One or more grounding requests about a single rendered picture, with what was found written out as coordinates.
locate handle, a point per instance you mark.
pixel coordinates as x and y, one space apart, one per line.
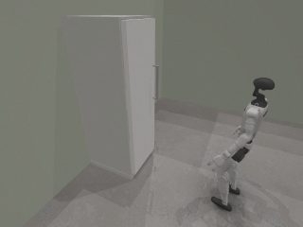
157 82

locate fridge door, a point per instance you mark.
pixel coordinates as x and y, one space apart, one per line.
138 45

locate robot left hand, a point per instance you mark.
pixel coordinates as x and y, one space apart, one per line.
218 160

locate left robot foot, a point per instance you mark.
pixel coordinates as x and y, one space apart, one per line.
219 202

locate robot right hand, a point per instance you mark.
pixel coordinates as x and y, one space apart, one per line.
236 130

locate robot left upper arm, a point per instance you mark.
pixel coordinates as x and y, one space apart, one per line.
251 118

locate left robot shin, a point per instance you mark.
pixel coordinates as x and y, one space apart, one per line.
223 186

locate robot left forearm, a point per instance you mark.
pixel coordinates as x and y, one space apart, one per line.
240 143

